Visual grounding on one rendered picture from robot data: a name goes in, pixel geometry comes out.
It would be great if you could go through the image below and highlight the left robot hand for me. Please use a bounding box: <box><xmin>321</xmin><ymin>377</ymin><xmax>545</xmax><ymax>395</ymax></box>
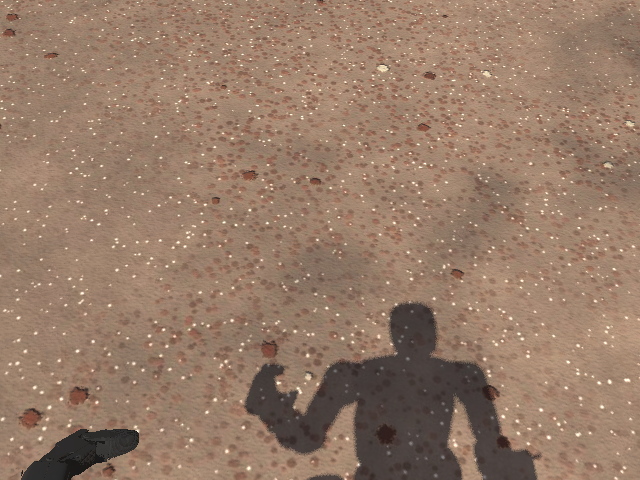
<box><xmin>21</xmin><ymin>429</ymin><xmax>139</xmax><ymax>480</ymax></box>

